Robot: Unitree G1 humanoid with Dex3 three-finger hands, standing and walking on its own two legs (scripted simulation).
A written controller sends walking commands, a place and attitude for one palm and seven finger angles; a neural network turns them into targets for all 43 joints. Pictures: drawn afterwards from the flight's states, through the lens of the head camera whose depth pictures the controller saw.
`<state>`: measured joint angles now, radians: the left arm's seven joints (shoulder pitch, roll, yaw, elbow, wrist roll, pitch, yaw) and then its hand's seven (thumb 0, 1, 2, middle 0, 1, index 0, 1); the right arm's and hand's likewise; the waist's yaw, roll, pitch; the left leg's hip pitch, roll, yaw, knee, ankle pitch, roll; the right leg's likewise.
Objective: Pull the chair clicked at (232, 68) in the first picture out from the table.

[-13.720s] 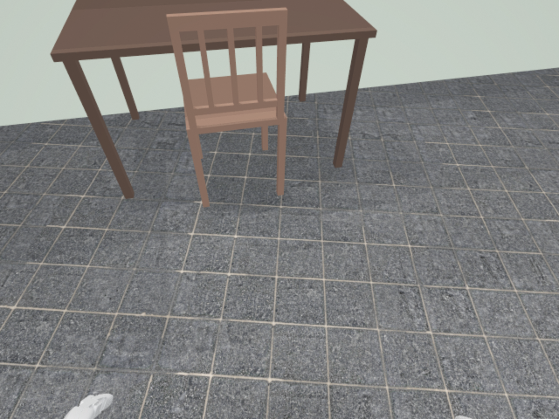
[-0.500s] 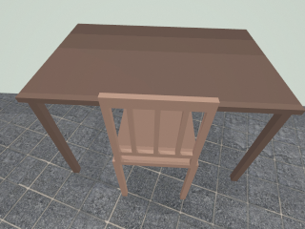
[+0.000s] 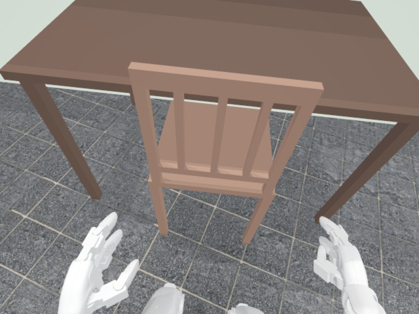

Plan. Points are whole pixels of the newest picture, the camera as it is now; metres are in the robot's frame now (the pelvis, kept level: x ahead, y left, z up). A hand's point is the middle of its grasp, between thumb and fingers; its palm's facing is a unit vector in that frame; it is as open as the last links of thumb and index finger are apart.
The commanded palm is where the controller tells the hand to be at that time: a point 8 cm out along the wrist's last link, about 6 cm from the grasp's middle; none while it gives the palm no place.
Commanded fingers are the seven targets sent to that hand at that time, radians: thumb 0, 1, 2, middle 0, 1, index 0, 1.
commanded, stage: raise the hand toward the chair's back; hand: left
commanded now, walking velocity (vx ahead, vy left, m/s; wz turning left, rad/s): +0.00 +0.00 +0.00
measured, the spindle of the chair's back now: (217, 138) +0.52 +0.02 +0.00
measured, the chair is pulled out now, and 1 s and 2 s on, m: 0.00 0.00 0.00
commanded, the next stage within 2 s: aim the fingers beside a spindle in 1.60 s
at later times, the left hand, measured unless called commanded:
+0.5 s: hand (91, 241) +0.22 +0.22 +0.05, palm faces +0.10 -0.99 -0.08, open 14.3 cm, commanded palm +0.19 +0.26 +0.04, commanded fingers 0.00 -0.29 0.39 -0.08 -0.11 -0.08 -0.11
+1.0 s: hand (81, 235) +0.23 +0.24 +0.04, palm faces -0.02 -1.00 -0.05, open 16.9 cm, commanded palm +0.22 +0.30 +0.06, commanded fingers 0.00 -0.50 0.30 -0.06 -0.08 -0.06 -0.08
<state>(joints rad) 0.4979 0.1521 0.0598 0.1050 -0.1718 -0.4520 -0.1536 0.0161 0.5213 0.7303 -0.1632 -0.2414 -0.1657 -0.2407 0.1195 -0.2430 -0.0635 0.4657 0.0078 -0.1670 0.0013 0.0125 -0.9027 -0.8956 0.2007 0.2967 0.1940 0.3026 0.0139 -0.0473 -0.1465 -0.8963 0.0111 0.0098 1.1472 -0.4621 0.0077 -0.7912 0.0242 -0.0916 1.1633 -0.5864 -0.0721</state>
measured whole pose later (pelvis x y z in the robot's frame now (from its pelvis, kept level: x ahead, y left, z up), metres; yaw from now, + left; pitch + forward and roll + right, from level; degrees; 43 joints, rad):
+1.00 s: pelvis +0.00 +0.05 +0.01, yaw +0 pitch +13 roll -4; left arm 0.32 0.26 0.14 0.05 -0.24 -0.34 -0.23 -0.01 -0.49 0.30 -0.06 -0.08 -0.06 -0.08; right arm 0.20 -0.23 0.04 0.49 0.03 -0.16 -0.05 0.01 -0.90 -0.89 0.21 0.30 0.20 0.30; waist 0.00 0.04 -0.11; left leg -0.90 -0.01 0.00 1.11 -0.44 0.07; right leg -0.76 0.01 -0.10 1.05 -0.52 0.00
